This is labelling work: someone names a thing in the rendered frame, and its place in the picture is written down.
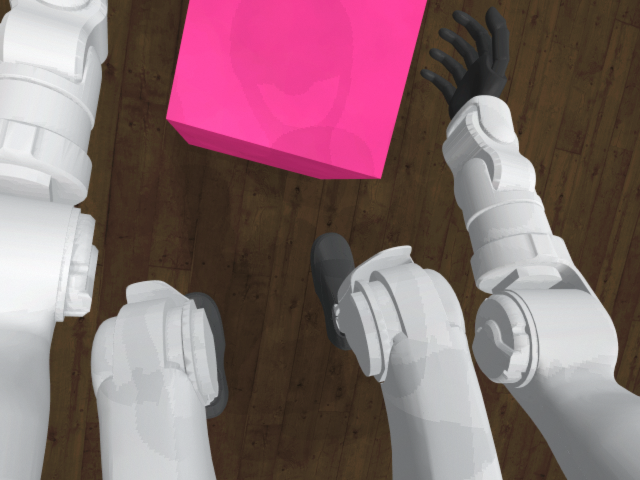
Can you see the robot left foot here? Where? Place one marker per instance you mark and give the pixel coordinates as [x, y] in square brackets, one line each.
[203, 300]

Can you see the left robot forearm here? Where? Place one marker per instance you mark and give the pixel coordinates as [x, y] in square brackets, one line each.
[51, 53]

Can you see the right robot upper arm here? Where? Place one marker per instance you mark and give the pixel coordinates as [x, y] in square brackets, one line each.
[555, 350]

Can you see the right robot hand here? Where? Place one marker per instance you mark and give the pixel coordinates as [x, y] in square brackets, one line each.
[486, 68]

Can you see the robot foot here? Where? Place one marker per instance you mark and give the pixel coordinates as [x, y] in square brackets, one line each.
[203, 300]
[331, 262]

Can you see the left robot upper arm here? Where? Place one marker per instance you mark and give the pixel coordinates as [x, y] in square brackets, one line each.
[47, 272]

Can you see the right robot forearm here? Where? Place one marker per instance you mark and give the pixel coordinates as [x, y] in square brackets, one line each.
[494, 185]

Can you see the robot right foot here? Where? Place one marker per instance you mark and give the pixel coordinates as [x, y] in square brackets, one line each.
[331, 262]

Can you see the carton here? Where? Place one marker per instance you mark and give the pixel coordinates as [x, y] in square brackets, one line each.
[309, 86]

